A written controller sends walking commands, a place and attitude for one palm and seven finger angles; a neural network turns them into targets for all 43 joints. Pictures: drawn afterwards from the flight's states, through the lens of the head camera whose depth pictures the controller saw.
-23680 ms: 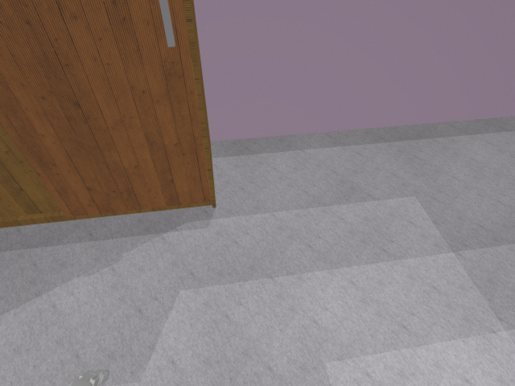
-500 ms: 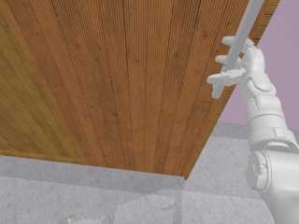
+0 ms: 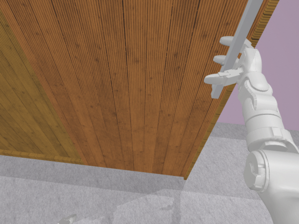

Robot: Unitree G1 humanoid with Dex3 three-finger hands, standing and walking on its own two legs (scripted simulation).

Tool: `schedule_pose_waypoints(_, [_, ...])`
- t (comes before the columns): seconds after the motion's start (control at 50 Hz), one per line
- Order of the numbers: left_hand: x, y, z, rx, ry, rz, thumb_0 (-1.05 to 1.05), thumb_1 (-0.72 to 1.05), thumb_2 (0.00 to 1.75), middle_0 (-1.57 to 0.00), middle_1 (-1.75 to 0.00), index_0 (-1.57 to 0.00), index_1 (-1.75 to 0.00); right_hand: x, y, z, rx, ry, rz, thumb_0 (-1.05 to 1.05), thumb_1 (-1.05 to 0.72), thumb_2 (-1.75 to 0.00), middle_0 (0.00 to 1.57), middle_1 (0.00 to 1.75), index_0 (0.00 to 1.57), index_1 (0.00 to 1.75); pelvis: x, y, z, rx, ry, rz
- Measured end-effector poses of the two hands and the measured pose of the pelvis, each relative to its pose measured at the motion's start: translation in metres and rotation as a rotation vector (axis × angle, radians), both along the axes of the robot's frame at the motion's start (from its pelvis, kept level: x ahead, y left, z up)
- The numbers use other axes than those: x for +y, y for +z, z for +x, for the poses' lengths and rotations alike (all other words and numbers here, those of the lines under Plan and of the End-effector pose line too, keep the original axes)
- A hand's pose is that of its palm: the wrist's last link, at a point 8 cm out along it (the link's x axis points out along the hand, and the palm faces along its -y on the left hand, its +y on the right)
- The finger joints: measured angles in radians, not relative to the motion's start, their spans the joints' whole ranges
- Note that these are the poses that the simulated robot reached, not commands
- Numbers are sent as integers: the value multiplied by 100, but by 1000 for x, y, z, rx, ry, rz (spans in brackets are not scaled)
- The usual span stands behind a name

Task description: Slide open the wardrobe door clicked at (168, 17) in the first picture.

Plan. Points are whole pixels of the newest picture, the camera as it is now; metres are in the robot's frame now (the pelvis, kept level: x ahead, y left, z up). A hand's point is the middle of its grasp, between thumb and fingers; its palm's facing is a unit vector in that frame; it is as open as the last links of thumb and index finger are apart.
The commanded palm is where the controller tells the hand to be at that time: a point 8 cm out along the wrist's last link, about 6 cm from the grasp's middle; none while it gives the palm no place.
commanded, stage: grip the handle and tug to test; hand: right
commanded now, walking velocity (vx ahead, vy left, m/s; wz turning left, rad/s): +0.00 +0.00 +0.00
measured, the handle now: (230, 51) +0.53 -0.14 +0.22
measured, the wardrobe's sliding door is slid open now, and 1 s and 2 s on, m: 0.00 0.00 0.00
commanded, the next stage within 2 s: tug the door sideways, standing still in 1.46 s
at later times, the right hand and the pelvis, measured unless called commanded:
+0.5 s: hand (222, 63) +0.48 -0.12 +0.21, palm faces -0.01 +1.00 -0.01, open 9.2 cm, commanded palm +0.46 -0.17 +0.22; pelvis +0.00 +0.00 +0.00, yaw +0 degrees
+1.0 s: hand (221, 63) +0.48 -0.12 +0.21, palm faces +0.01 +1.00 -0.01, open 5.3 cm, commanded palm +0.45 -0.16 +0.22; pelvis +0.01 +0.00 +0.00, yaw +0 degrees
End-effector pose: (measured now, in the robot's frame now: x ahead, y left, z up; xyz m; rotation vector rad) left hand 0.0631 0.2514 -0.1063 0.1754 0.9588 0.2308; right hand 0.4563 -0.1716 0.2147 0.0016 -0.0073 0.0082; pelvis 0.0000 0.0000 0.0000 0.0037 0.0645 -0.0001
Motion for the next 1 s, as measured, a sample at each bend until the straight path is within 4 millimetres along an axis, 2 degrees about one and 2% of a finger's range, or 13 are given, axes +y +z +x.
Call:
schedule_pose_waypoints(0.12, [0,0,1,8,-8,4,1,90,90,-20,-30,-21,-30,-1,0,2,4,-1,2,-1,49,-30,31,121,31,121,0,0,0,3,-5,0])
schedule_pose_waypoints(0.24, [1,-1,-1,18,-15,7,1,90,90,-20,-30,-21,-30,-3,1,4,8,-5,-1,-1,36,-36,34,124,33,124,0,-1,-1,10,-11,1])
schedule_pose_waypoints(0.54, [1,-3,-7,32,-2,3,1,90,90,-20,-30,-21,-30,0,-2,6,1,-5,-4,0,-27,-63,38,131,38,131,0,-1,1,11,-7,1])
schedule_pose_waypoints(0.78, [1,-3,2,20,-6,-3,1,90,90,-20,-30,-21,-30,0,-1,6,2,-11,-6,1,-76,-84,42,138,41,138,1,-1,6,10,-6,1])
schedule_pose_waypoints(1.0, [1,-1,22,-9,-14,-13,1,90,90,-20,-30,-20,-30,1,-2,6,-2,-16,-9,1,-78,-82,41,140,38,140,2,0,13,6,-2,1])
